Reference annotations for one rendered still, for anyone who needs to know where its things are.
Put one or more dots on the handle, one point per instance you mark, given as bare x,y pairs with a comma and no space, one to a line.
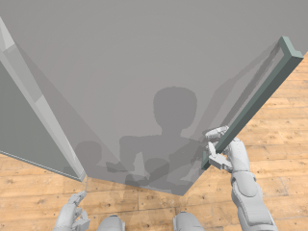
280,73

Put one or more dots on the fridge door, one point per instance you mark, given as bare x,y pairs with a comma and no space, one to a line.
136,84

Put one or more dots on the robot thigh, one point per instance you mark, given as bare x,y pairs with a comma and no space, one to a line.
111,224
186,222

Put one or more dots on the right robot hand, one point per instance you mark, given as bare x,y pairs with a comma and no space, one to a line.
235,151

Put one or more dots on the right robot forearm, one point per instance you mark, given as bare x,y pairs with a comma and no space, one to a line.
247,195

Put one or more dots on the left robot hand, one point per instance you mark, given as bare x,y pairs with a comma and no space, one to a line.
69,213

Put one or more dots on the robot left thigh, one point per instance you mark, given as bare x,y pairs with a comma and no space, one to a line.
111,224

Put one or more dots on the robot right thigh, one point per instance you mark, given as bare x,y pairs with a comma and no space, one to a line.
186,222

